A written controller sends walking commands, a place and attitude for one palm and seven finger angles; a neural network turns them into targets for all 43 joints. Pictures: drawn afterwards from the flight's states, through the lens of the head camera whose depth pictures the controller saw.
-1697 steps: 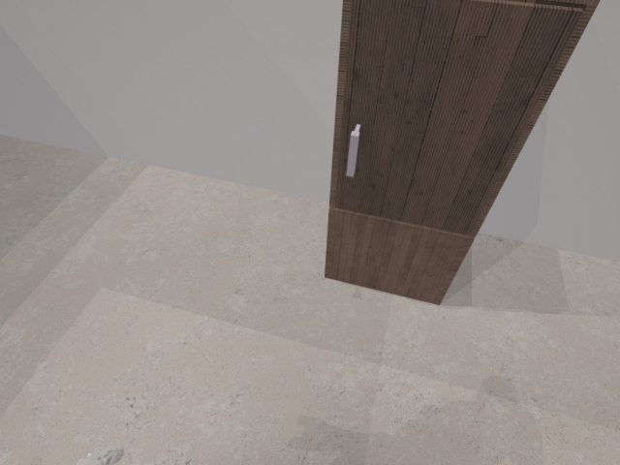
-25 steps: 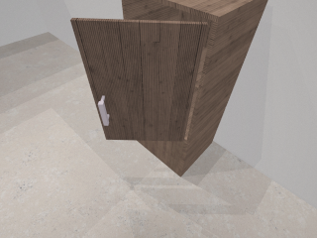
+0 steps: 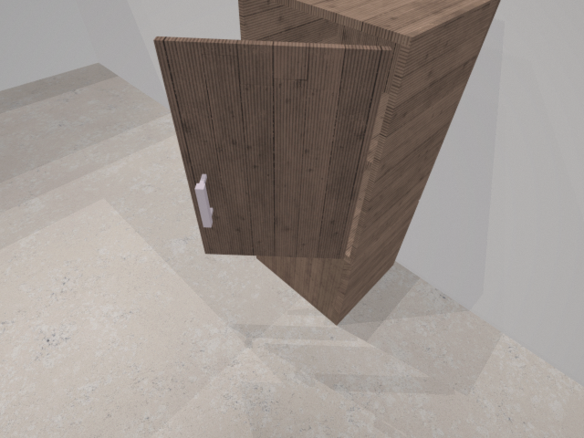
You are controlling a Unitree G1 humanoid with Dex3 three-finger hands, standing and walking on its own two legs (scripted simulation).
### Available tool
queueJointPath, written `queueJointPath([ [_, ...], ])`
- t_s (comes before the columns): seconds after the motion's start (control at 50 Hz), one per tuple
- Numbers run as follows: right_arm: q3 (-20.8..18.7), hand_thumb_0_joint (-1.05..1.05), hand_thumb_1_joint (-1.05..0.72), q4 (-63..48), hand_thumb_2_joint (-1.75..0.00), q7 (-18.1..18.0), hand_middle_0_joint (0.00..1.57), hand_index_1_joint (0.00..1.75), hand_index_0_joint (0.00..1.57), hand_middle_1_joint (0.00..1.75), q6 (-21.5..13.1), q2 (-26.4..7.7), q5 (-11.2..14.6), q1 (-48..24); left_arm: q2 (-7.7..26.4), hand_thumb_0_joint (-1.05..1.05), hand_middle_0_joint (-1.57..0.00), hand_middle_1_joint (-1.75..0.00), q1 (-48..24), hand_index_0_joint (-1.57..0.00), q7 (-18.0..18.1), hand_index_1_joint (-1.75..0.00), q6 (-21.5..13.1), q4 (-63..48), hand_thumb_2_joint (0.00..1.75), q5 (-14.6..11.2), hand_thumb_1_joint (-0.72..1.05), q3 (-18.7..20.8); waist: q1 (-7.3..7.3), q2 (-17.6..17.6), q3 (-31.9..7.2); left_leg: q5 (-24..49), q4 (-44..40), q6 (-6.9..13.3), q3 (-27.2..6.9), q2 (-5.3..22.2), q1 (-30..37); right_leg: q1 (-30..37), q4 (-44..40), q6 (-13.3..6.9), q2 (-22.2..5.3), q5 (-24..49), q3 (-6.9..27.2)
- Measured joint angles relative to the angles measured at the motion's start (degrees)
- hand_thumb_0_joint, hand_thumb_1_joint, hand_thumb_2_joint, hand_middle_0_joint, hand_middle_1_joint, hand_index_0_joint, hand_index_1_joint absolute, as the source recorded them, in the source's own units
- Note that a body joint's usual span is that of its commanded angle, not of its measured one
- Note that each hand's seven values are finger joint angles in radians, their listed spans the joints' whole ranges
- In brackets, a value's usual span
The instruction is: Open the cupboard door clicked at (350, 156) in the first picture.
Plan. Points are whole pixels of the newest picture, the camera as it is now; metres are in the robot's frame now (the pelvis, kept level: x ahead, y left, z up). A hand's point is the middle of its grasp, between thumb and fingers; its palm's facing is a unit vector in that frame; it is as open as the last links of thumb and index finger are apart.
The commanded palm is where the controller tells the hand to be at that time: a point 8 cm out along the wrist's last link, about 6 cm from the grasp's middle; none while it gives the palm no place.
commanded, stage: look again from close up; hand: left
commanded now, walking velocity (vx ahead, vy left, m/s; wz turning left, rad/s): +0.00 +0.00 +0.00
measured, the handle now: (205, 201) +0.64 +0.24 -0.11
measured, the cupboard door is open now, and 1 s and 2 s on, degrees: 42 42 42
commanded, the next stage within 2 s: shuffle to correct the standing spot in 0.60 s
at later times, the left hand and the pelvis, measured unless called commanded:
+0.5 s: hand out of the picture -0.01 +0.22 -0.18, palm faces -0.01 -0.97 -0.23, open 7.3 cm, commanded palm none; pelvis -0.01 +0.02 +0.00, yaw +0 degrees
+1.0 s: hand out of the picture -0.03 +0.19 -0.18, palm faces +0.03 -0.99 -0.17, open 7.3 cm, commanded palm none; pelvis +0.02 +0.02 -0.01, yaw -1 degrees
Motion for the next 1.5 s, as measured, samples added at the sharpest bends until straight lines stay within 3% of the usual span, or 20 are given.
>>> queueJointPath([
  [0.34,-0.5,0.00,-0.91,3.1,-0.90,-0.4,0.20,0.30,0.20,0.30,0.2,2.2,0.5,1.1,-2.9,0.00,-0.21,-0.30,4.4,-0.20,0.6,-0.29,0.2,4.3,0.90,0.2,0.91,-0.1,0.53,-1.1,0.9,1.2,-1.6,1.1,0.2,-1.1,0.2,0.3,-1.7,1.2,-1.1,1.3,0.1],
  [0.76,-1.2,0.00,-0.91,3.1,-0.90,-0.4,0.20,0.30,0.20,0.30,0.4,3.3,0.4,1.3,-3.7,0.00,-0.20,-0.30,4.7,-0.20,1.0,-0.29,-0.1,4.0,0.90,0.5,0.91,0.5,0.42,-0.4,-0.4,2.0,-3.0,1.2,0.6,-1.6,0.3,-0.4,-1.5,1.5,-1.6,1.5,0.5],
  [0.94,-1.0,0.00,-0.91,3.2,-0.90,-0.6,0.20,0.30,0.20,0.30,1.1,5.4,-0.1,5.5,-6.7,0.00,-0.20,-0.30,9.0,-0.20,0.4,-0.29,0.3,3.9,0.90,0.5,0.91,1.1,0.80,-0.5,-1.7,-5.8,3.0,0.5,1.3,-1.3,-1.6,-1.7,2.0,0.4,-1.3,-2.0,1.6],
  [1.08,-1.1,0.00,-0.91,3.2,-0.90,-0.6,0.20,0.30,0.20,0.30,0.3,7.2,0.0,9.5,-9.4,0.00,-0.20,-0.30,12.8,-0.20,0.3,-0.29,0.1,4.7,0.90,0.2,0.91,1.7,0.78,-0.5,-1.2,-8.6,10.7,1.2,1.5,-0.4,-2.5,-0.9,6.8,1.0,-0.8,-6.7,1.6],
  [1.12,-1.1,0.00,-0.91,3.1,-0.90,-0.8,0.20,0.30,0.20,0.30,-0.3,7.9,0.0,10.1,-9.7,0.00,-0.21,-0.30,13.4,-0.20,0.3,-0.29,0.4,5.0,0.90,0.3,0.91,1.9,0.77,-1.8,-1.1,-10.3,11.3,2.1,2.6,-1.1,-1.8,-1.4,9.4,-0.1,-1.6,-8.9,2.5],
  [1.2,-1.0,0.00,-0.91,2.4,-0.90,-1.7,0.20,0.30,0.20,0.30,-2.4,9.2,-0.1,11.1,-10.2,0.00,-0.21,-0.30,11.5,-0.20,0.1,-0.29,1.0,5.4,0.90,0.7,0.91,2.0,-0.04,-2.3,-0.3,-10.3,7.5,3.1,5.0,-1.4,1.1,-10.1,27.4,-1.6,-2.1,-11.8,0.4],
  [1.24,-0.7,0.00,-0.91,2.6,-0.90,-1.9,0.20,0.30,0.20,0.30,-3.1,9.9,-0.1,12.0,-10.0,0.00,-0.20,-0.30,9.4,-0.20,-0.1,-0.29,0.7,4.7,0.90,0.7,0.91,2.3,-0.81,-2.1,0.0,-8.9,3.9,3.0,5.1,-1.5,2.9,-13.8,31.1,-1.4,-2.7,-9.8,-1.3],
  [1.38,-0.7,0.00,-0.91,5.2,-0.90,-2.1,0.20,0.30,0.20,0.30,-2.9,11.6,-0.4,15.1,-6.8,0.03,-0.20,-0.30,0.9,-0.20,0.2,-0.29,0.6,0.8,0.90,0.8,0.96,3.8,-2.33,-0.5,1.4,-7.3,-2.6,2.0,2.9,-1.6,7.1,-17.3,19.3,-0.2,-3.9,-3.8,-3.5],
  [1.42,-0.7,0.00,-0.91,5.8,-0.90,-2.3,0.20,0.30,0.20,0.30,-2.3,11.7,-0.4,15.5,-6.4,0.03,-0.20,-0.30,-1.3,-0.20,0.2,-0.29,0.1,-0.5,0.90,0.6,0.96,3.9,-2.55,0.0,2.1,-8.5,-1.6,1.4,2.1,-1.5,7.6,-15.7,13.6,-0.2,-3.6,-1.2,-3.5],
  [1.46,-0.7,0.00,-0.91,6.3,-0.90,-2.3,0.20,0.30,0.20,0.30,-1.8,11.8,-0.2,16.1,-6.0,0.02,-0.20,-0.30,-2.7,-0.20,0.5,-0.29,-0.9,-1.8,0.90,0.3,0.95,3.7,-2.44,-0.3,2.4,-11.0,1.7,0.6,1.4,-1.9,7.4,-12.3,6.1,-0.3,-3.6,7.1,-3.1],
  [1.5,-1.0,0.00,-0.91,6.4,-0.90,-2.1,0.20,0.30,0.20,0.30,-0.8,11.2,0.2,15.7,-6.4,0.02,-0.20,-0.30,-4.0,-0.20,1.1,-0.29,-1.8,-2.1,0.90,0.1,0.94,3.4,-2.31,0.6,2.4,-14.6,7.0,-0.4,0.5,-1.2,5.9,-11.2,6.5,-0.6,-3.3,4.4,-3.8],
])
